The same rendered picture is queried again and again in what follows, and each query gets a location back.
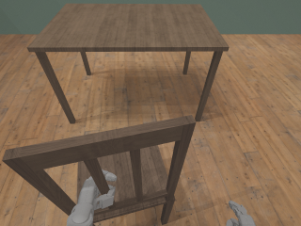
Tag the robot left forearm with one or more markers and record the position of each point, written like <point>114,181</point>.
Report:
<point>82,214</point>

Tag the table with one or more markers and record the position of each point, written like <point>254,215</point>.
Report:
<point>81,27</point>

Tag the chair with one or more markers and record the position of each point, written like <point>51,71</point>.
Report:
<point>131,153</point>

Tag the robot left hand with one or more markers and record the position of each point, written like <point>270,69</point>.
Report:
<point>89,192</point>

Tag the robot right hand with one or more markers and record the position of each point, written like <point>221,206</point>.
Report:
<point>240,212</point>

